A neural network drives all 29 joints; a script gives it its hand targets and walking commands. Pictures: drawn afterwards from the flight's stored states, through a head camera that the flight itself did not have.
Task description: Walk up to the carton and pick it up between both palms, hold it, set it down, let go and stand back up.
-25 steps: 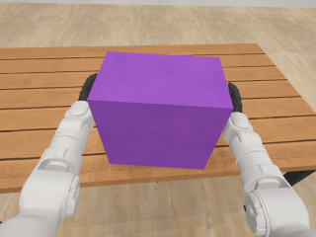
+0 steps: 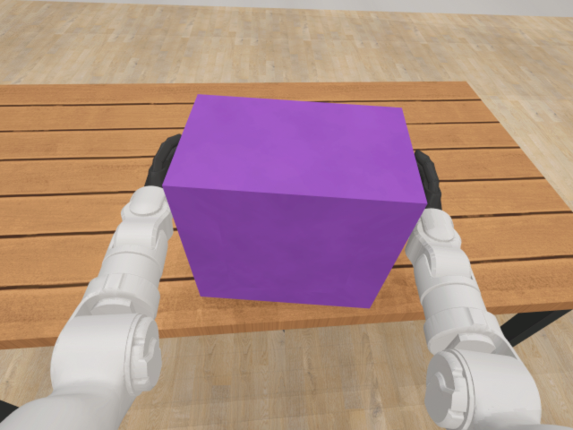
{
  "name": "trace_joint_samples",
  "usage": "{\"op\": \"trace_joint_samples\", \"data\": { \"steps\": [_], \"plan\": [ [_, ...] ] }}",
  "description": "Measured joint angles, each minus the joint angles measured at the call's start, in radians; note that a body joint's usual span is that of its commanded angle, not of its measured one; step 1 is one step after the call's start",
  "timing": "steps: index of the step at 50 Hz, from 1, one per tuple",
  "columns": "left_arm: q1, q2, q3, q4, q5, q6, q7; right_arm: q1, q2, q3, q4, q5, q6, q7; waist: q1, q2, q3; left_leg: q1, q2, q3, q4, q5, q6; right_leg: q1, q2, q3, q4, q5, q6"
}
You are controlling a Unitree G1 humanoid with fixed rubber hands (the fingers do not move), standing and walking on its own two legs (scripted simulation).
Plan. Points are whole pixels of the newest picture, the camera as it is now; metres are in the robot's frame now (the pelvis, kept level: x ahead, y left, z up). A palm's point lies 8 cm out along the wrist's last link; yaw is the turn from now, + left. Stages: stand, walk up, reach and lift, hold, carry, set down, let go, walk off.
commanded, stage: reach and lift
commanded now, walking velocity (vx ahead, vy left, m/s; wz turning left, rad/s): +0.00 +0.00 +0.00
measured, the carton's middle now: (291, 211) +0.42 -0.04 +0.07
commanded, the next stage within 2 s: none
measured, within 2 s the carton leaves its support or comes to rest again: leaves its support in 0.22 s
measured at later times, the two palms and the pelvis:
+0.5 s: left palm (146, 173) +0.43 +0.16 +0.15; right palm (424, 206) +0.37 -0.21 +0.12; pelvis +0.01 +0.01 +0.00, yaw +1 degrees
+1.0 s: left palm (138, 176) +0.41 +0.17 +0.16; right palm (425, 193) +0.37 -0.21 +0.14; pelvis +0.01 +0.00 +0.00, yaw +2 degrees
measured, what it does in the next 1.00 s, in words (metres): stands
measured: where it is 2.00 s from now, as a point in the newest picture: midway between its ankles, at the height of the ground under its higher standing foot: outside the picture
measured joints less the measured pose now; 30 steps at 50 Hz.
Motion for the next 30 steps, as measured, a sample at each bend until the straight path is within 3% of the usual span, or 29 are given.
{"op": "trace_joint_samples", "data": {
  "steps": [8, 15, 24, 30],
  "plan": [
    [0.069, -0.072, 0.102, -0.081, 0.102, -0.011, -0.032, 0.076, 0.039, -0.064, -0.070, -0.076, -0.032, 0.041, -0.005, -0.002, 0.014, 0.084, -0.014, -0.007, -0.047, 0.007, 0.006, 0.083, -0.012, -0.007, -0.036, -0.001, 0.009],
    [0.126, -0.083, 0.041, -0.151, 0.090, -0.002, -0.005, 0.122, 0.019, -0.035, -0.052, -0.045, -0.099, 0.049, 0.000, -0.005, -0.007, 0.102, -0.012, -0.004, -0.040, -0.007, 0.004, 0.108, -0.009, -0.004, -0.049, -0.004, 0.012],
    [0.069, -0.087, 0.023, -0.058, 0.114, -0.168, 0.022, 0.091, -0.017, -0.050, 0.133, -0.056, -0.366, 0.025, 0.035, 0.011, 0.011, 0.156, -0.011, -0.007, -0.040, -0.014, 0.008, 0.176, -0.007, -0.008, -0.075, 0.004, 0.013],
    [0.027, -0.076, 0.038, 0.009, 0.128, -0.220, 0.023, 0.040, -0.034, -0.051, 0.245, -0.054, -0.450, 0.008, 0.057, 0.018, 0.032, 0.160, -0.008, -0.005, -0.047, -0.003, 0.008, 0.182, -0.004, -0.007, -0.088, 0.018, 0.010]
  ]
}}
